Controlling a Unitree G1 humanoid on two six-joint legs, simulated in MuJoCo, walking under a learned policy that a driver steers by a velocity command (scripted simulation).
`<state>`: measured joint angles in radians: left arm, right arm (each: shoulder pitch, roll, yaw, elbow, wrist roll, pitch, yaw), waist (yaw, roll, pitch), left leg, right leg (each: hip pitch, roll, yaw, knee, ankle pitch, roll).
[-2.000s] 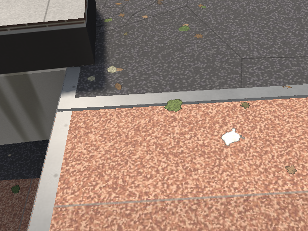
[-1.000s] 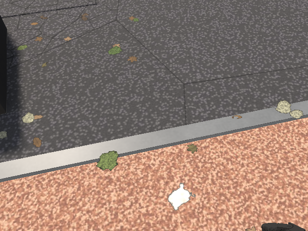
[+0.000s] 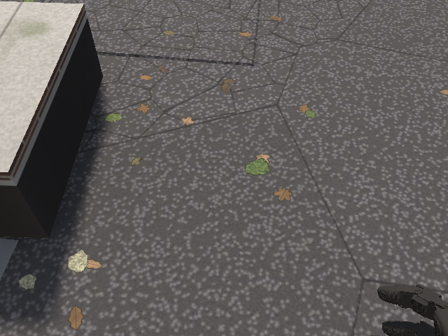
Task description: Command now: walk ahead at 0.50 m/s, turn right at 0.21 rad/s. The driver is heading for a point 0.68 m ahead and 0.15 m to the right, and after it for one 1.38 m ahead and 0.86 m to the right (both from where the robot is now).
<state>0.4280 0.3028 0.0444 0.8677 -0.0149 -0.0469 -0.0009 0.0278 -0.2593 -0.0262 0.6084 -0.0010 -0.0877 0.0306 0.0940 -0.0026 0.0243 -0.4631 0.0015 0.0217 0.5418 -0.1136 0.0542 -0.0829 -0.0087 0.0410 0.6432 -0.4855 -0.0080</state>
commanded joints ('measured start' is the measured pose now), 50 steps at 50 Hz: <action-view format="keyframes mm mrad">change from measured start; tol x32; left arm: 1 6 126 17 -95 -26 -40 1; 20 -414 26 14 -275 -7 6 -59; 25 3 197 108 -203 -9 28 -37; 50 -109 113 36 -156 12 5 19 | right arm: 1 386 -188 -73 32 -2 8 -14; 50 201 -201 -67 75 -40 -50 1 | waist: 1 -207 192 -289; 19 -168 32 81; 26 -43 -273 -260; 50 -156 -37 -193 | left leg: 1 773 393 -646 -225 -268 204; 17 440 260 109 -411 225 112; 24 518 249 209 89 827 30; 25 303 207 210 369 606 -14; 26 -176 8 155 745 -382 -84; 27 -297 -42 -98 877 -496 -77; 46 -141 41 -42 -41 171 -32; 50 364 88 -80 -76 551 53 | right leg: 1 -665 -2 107 619 -64 -15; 14 -585 -109 26 170 537 18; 24 -211 67 -159 -57 326 -141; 27 526 -334 819 -322 106 -443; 34 -90 -152 301 -416 590 -301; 50 -29 -59 147 40 835 -79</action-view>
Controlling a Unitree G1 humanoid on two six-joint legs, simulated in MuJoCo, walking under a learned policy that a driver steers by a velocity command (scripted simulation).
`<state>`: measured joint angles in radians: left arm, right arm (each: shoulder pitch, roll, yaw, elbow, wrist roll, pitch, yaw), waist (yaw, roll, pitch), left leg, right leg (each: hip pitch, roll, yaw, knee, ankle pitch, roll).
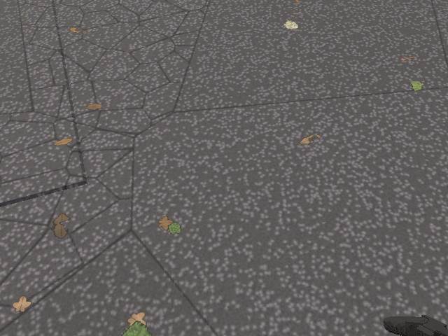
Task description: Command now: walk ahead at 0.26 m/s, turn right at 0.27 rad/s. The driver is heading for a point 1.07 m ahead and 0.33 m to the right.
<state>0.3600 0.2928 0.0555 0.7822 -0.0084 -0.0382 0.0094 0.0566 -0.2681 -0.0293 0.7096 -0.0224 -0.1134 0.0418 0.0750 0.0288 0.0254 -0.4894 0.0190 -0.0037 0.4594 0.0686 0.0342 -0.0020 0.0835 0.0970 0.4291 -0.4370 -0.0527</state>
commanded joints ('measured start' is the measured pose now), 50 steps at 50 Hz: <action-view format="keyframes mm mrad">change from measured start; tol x32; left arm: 1 67 57 4 -79 12 -15 5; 50 -195 196 67 -201 7 64 32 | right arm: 1 269 -256 -76 -23 -37 -14 -22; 50 16 -171 -58 28 -9 82 -45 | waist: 1 -135 137 -359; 22 -49 68 -90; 25 -37 -350 -111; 50 -64 133 -52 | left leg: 1 789 342 -319 85 708 229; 7 222 258 -142 -186 -10 188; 19 324 328 37 -193 -88 187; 23 279 240 131 48 -187 36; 25 -145 -19 111 589 -744 -111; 50 283 314 -389 -172 -11 240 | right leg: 1 -434 -27 41 627 272 49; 2 -564 26 74 836 -294 82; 20 -385 -157 -132 272 120 65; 25 -47 -478 420 -77 829 -304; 44 -178 -249 319 16 560 -150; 50 -459 -21 87 592 -145 96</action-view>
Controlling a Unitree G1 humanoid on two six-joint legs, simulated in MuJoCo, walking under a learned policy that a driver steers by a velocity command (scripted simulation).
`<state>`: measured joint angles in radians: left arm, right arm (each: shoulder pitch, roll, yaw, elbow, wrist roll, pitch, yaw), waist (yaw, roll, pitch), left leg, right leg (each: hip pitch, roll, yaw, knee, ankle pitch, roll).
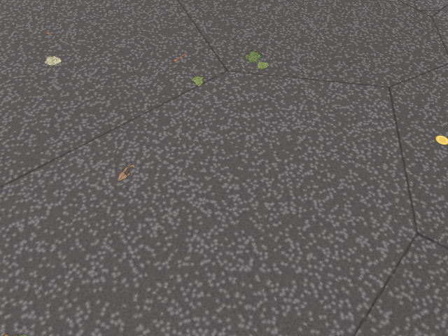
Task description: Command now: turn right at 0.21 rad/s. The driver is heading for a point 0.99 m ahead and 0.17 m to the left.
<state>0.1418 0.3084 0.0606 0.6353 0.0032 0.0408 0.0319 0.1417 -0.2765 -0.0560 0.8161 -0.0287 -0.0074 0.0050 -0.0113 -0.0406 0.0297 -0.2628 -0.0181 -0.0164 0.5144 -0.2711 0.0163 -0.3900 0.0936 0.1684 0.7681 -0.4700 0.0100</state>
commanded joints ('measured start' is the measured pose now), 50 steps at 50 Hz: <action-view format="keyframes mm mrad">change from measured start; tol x16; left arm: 1 38 155 61 -31 -6 -7 14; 50 -31 66 27 78 -11 -58 7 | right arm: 1 -83 -158 -28 -78 13 -25 -12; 28 54 -108 -32 -38 51 44 25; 31 112 -322 -80 -78 19 27 17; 50 7 -134 -11 -129 13 23 -29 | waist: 1 30 178 -51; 9 7 213 -90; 22 12 -169 -10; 29 -36 -44 -73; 31 -21 387 -77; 35 0 108 -61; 50 -29 174 -79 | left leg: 1 72 305 -314 -214 300 221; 9 139 197 -158 -115 443 159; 13 60 69 -39 -115 113 -13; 19 -107 12 -16 99 107 -18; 24 -219 63 3 405 -313 -15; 29 61 -3 83 22 60 11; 31 207 375 -590 -196 587 291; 35 156 270 -403 -192 285 220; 50 79 182 -324 -197 198 211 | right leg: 1 -83 -38 19 280 -79 50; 10 259 -87 -130 -449 341 46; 12 372 -198 -22 -343 585 -31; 16 252 -166 -55 -366 316 -44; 27 200 -394 -45 -331 651 -172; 29 147 -321 -146 -184 515 -102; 31 -243 -54 -212 281 -243 63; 33 -260 -94 -59 479 -180 40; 38 -196 -102 -67 366 102 60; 50 37 -137 -99 -67 152 85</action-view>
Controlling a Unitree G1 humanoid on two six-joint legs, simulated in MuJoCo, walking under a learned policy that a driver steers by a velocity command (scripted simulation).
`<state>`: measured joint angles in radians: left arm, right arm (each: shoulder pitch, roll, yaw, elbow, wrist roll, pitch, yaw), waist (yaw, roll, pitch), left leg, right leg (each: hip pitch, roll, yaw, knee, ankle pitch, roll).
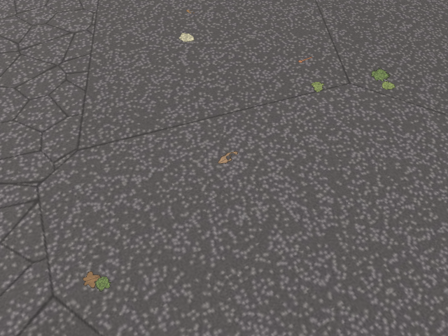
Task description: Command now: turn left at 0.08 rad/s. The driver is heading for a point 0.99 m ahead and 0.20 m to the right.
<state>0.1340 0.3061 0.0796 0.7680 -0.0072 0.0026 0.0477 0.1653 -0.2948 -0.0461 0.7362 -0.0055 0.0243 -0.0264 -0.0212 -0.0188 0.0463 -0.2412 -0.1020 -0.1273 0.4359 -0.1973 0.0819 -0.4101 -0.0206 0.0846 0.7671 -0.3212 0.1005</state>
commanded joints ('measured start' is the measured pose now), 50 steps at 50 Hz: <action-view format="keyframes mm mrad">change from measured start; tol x16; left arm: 1 -16 60 3 -47 1 -24 -14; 34 92 274 47 -178 22 30 -40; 50 114 126 17 -34 16 -91 -30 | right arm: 1 -20 -97 -11 -39 -13 -10 6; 50 -5 -77 -45 -23 28 -59 35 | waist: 1 -17 148 -97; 11 -13 -162 -75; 18 0 212 -92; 31 23 161 -116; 34 33 -256 -193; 50 64 -68 32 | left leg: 1 47 265 -204 -112 136 141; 13 48 62 73 110 -23 -44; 19 185 511 -295 -116 451 253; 29 214 384 104 -53 501 132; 32 80 332 183 120 310 22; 34 -338 129 220 562 -515 -142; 41 -431 191 83 636 -72 -110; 50 -509 200 34 411 112 -140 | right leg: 1 106 -27 -23 -120 16 -11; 6 287 -116 97 -315 559 -135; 15 83 -73 224 -280 301 -185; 20 -178 13 36 394 -311 -48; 31 149 30 -173 -256 102 -83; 34 489 -401 405 -373 838 -408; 38 356 -251 254 -560 -191 -325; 50 407 -266 -29 -698 47 -292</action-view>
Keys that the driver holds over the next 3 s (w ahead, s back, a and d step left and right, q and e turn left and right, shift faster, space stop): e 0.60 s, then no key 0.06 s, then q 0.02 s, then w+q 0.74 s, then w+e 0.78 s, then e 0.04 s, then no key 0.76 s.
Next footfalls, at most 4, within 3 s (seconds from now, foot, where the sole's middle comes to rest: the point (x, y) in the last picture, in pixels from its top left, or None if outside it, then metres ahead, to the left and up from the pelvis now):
0.08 right None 0.06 -0.17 -0.78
0.66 right None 0.02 -0.19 -0.78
1.26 left None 0.34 0.02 -0.78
1.78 right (277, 269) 0.67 -0.19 -0.78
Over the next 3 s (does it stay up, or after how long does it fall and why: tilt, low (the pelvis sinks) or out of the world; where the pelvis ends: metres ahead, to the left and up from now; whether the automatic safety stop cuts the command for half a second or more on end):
stays up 0.91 -0.16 -0.01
